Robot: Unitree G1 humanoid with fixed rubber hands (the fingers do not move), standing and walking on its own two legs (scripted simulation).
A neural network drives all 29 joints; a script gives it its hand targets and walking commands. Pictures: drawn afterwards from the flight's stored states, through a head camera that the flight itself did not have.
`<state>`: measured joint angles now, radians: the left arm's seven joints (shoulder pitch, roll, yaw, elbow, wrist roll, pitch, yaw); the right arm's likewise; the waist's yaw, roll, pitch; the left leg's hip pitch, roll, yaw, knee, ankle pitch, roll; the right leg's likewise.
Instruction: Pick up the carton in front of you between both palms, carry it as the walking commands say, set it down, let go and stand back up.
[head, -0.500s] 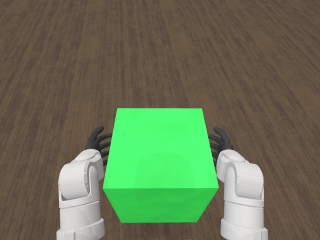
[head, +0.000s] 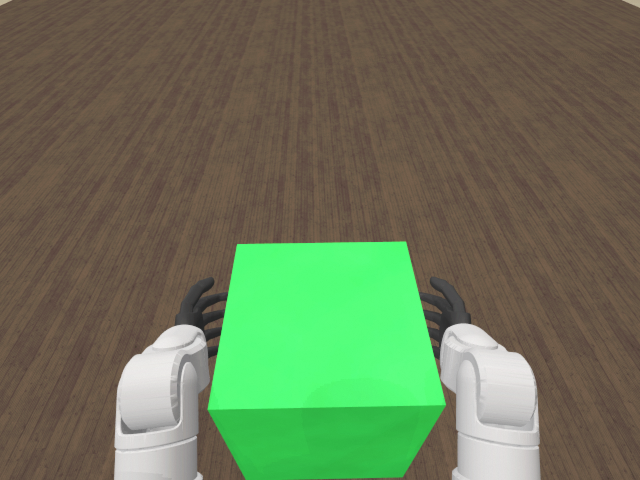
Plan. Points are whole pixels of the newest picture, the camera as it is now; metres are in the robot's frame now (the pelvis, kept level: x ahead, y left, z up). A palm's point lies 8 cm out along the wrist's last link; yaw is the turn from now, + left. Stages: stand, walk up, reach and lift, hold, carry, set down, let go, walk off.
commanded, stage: carry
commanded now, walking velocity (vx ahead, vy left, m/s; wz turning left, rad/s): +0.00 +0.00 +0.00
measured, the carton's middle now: (323, 365) +0.27 +0.01 +0.01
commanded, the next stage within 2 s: hold in 1.84 s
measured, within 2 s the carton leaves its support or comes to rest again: neither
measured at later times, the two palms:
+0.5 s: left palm (217, 258) +0.40 +0.16 +0.08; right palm (433, 275) +0.37 -0.14 +0.08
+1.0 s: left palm (216, 299) +0.35 +0.15 +0.05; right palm (440, 313) +0.33 -0.15 +0.06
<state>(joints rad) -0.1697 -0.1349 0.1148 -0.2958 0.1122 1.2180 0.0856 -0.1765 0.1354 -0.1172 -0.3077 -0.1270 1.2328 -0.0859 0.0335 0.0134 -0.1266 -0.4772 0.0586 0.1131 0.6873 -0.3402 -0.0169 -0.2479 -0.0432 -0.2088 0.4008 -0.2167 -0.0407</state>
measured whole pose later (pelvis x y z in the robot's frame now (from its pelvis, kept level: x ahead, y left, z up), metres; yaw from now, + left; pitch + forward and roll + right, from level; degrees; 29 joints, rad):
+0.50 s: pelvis +0.12 +0.03 -0.01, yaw -4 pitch +5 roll +0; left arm -0.18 -0.14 0.11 -0.31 0.12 1.21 0.08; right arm -0.17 0.13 -0.12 -0.31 -0.12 1.20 -0.08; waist -0.01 0.00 -0.14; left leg -0.37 0.05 0.20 0.55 -0.25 0.04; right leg -0.14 -0.08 -0.15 0.49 -0.40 0.05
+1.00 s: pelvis +0.07 +0.02 -0.01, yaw -4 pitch +2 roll +0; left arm -0.14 -0.13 0.11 -0.12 0.17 1.07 0.05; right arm -0.14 0.13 -0.11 -0.12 -0.16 1.06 -0.06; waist 0.00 0.00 -0.14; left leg -0.38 0.07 0.19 0.55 -0.20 0.03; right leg -0.16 -0.07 -0.16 0.54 -0.40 0.02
